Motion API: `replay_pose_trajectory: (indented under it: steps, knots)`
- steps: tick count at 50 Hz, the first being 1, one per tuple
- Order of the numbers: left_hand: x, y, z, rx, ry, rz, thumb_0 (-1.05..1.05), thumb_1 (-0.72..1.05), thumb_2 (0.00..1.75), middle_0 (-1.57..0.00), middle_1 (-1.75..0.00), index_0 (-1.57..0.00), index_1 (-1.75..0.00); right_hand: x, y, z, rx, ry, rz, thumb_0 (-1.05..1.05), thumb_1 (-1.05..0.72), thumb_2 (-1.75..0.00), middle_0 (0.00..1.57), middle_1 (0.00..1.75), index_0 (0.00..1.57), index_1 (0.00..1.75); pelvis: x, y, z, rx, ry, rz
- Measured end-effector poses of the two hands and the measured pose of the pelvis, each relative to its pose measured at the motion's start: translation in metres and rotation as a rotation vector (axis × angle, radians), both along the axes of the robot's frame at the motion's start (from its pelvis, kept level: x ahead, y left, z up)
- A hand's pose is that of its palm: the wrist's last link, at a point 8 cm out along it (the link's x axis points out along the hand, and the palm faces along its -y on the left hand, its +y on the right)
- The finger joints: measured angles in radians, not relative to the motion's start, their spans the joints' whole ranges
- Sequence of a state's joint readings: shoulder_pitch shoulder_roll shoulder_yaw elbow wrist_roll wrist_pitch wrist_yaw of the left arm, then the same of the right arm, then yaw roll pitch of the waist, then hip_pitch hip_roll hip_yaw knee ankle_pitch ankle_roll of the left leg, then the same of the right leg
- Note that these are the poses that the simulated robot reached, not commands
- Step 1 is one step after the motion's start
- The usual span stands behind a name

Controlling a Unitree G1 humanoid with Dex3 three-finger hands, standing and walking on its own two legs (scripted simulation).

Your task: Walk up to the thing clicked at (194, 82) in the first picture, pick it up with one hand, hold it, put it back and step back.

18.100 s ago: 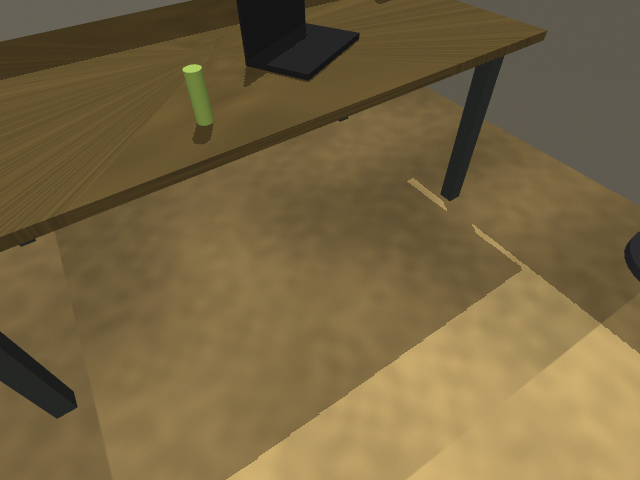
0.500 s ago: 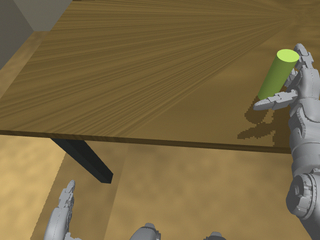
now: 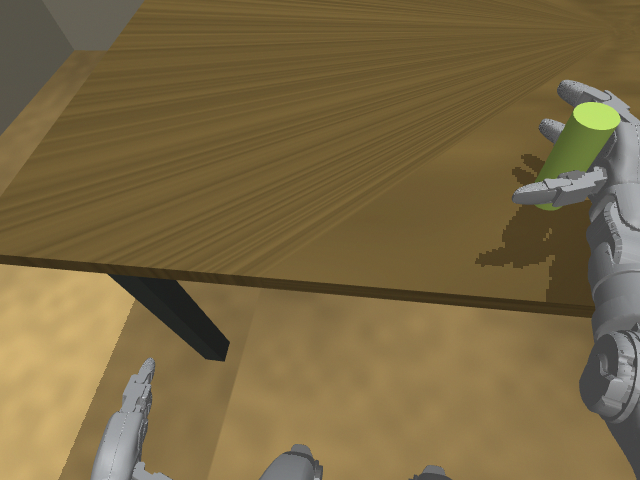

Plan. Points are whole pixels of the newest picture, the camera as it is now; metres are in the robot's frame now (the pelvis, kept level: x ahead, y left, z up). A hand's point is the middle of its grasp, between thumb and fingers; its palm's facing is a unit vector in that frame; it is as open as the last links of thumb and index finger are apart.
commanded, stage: close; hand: right
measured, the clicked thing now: (568, 161) +0.50 -0.21 +0.10
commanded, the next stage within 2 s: settle in 0.34 s
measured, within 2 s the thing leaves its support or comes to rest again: leaves its support in 0.56 s
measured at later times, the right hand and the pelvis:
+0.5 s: hand (560, 165) +0.50 -0.21 +0.09, palm faces +0.12 +0.99 +0.04, open 6.1 cm; pelvis +0.01 +0.00 +0.00, yaw +0 degrees
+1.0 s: hand (582, 136) +0.50 -0.21 +0.13, palm faces +0.12 +0.99 +0.02, open 5.4 cm; pelvis +0.01 -0.01 +0.02, yaw +0 degrees
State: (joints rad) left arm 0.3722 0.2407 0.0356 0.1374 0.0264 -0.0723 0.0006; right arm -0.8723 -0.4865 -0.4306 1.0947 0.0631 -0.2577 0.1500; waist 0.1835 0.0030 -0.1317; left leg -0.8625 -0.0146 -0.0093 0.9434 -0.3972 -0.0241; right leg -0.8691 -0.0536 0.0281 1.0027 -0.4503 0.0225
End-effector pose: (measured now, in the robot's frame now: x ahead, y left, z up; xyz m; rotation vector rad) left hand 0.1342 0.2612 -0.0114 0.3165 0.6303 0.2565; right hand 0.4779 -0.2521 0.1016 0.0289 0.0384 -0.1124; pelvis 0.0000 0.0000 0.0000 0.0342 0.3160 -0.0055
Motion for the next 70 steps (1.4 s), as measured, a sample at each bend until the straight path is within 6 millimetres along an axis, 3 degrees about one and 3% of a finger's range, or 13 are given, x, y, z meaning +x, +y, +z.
replay_pose_trajectory:
  steps: [12, 20, 31, 37, 46, 55, 70]
  knots:
    - [0.012, 0.001, 0.009, 0.02, -0.032, 0.002, -0.01, -0.53, 0.05, -0.05, -0.05, -0.05, -0.04, -0.005, -0.006, -0.009, 0.006, -0.007, -0.025, -0.01, 0.2, -0.43, 0.88, 0.66, 0.88, 0.66, 0.003, -0.001, 0.001, 0.001, -0.009, -0.003]
    - [0.006, -0.005, -0.003, -0.01, 0.02, 0.002, -0.01, -0.52, 0.05, -0.05, -0.06, -0.06, -0.04, -0.004, -0.003, -0.012, 0.009, 0.011, -0.002, 0.0, -0.09, -0.68, 1.09, 0.89, 1.09, 0.9, 0.005, -0.004, 0.002, 0.004, -0.001, -0.006]
    - [0.007, -0.001, 0.001, 0.0, 0.006, 0.015, -0.01, -0.53, 0.05, -0.06, -0.06, -0.06, -0.05, -0.007, -0.007, -0.007, 0.009, 0.013, -0.006, 0.0, -0.17, -1.09, 0.99, 1.13, 1.0, 1.13, 0.005, -0.004, 0.004, 0.002, -0.017, -0.006]
    - [0.008, -0.006, -0.003, -0.027, 0.018, 0.01, -0.01, -0.53, 0.05, -0.07, -0.06, -0.07, -0.06, -0.01, -0.008, 0.002, 0.002, 0.019, -0.009, -0.01, -0.16, -1.11, 0.99, 1.13, 1.0, 1.15, 0.006, -0.004, 0.008, 0.002, -0.03, -0.009]
    - [0.011, 0.001, 0.004, -0.012, 0.008, 0.028, -0.01, -0.52, 0.05, -0.07, -0.06, -0.07, -0.06, -0.007, -0.011, 0.031, -0.016, -0.01, -0.021, -0.01, -0.16, -1.12, 0.99, 1.13, 1.0, 1.15, 0.007, -0.005, 0.015, -0.002, -0.054, -0.003]
    - [0.011, -0.006, -0.001, -0.05, 0.031, 0.027, -0.01, -0.52, 0.05, -0.06, -0.06, -0.07, -0.05, -0.005, -0.008, 0.039, 0.003, 0.012, -0.007, -0.01, -0.15, -1.12, 0.99, 1.13, 1.0, 1.15, 0.01, -0.006, 0.021, -0.006, -0.068, -0.007]
    - [0.018, -0.001, 0.01, -0.042, -0.001, 0.029, -0.01, -0.53, 0.05, -0.06, -0.06, -0.06, -0.05, -0.001, -0.007, 0.058, -0.007, -0.003, -0.003, -0.01, -0.15, -1.13, 1.0, 1.12, 1.01, 1.15, 0.015, -0.005, 0.028, -0.009, -0.089, 0.0]
